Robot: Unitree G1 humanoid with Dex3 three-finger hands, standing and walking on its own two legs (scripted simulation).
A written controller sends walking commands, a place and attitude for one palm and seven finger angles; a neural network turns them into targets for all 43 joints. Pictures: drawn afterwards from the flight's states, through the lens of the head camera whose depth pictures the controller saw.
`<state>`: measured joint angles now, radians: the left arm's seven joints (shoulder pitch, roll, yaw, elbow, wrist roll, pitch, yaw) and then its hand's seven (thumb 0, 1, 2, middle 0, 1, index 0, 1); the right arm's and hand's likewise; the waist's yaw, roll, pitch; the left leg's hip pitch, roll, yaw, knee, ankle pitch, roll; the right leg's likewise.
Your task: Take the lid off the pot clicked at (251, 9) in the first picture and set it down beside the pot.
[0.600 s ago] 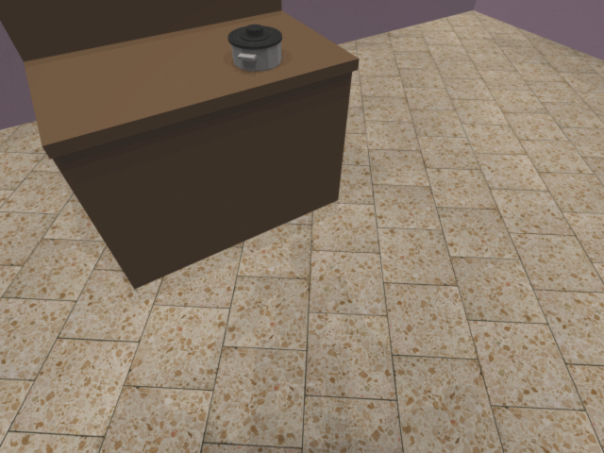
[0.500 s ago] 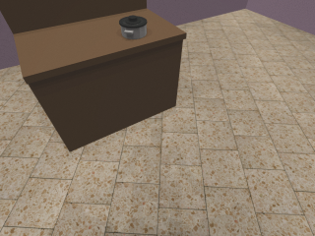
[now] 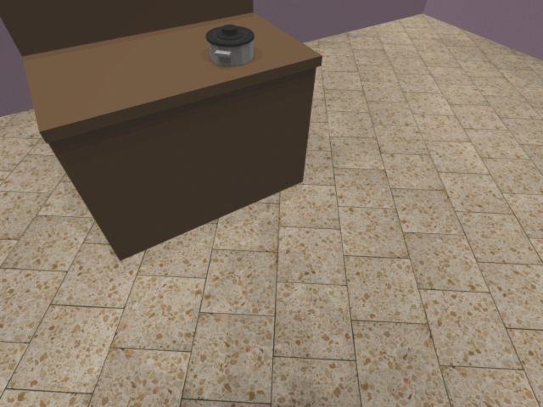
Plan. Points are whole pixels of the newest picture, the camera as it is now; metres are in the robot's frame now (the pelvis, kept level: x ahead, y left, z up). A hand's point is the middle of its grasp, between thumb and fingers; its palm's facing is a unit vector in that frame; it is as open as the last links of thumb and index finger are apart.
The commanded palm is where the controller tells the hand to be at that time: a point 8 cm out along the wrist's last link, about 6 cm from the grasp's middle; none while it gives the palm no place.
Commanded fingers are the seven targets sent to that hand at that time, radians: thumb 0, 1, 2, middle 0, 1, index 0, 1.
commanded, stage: look at it before walking up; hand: left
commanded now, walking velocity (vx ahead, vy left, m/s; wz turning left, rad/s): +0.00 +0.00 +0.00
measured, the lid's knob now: (229, 29) +1.29 +0.23 +0.02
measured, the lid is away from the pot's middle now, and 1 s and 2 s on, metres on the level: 0.00 0.00 0.00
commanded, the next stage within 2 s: walk to a spot facing it in 0.44 s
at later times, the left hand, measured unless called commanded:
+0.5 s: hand out of the picture +0.07 +0.24 -0.16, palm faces -0.01 -0.95 -0.32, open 7.4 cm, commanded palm none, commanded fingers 0.00 0.90 0.90 -0.20 -0.30 -0.20 -0.30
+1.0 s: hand out of the picture +0.12 +0.15 -0.19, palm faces -0.11 -0.96 -0.24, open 7.4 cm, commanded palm none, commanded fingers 0.00 0.90 0.90 -0.20 -0.30 -0.20 -0.30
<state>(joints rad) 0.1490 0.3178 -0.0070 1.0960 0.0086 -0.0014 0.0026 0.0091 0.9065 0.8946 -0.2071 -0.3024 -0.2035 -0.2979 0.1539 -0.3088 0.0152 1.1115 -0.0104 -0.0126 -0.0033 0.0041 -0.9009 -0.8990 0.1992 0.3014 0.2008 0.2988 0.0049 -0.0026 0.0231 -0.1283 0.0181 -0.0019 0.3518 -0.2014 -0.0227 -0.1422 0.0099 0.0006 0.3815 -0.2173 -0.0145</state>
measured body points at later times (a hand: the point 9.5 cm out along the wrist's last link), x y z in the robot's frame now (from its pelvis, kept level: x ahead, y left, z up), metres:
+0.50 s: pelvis +0.00 +0.00 +0.00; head +0.00 +0.00 +0.45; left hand +0.07 +0.29 -0.14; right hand +0.07 -0.28 -0.14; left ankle -0.01 +0.13 -0.75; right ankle -0.01 -0.11 -0.75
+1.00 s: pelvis +0.07 -0.05 -0.03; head +0.09 -0.07 +0.42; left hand +0.12 +0.20 -0.17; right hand -0.01 -0.29 -0.19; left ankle +0.01 +0.12 -0.70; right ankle +0.08 -0.12 -0.75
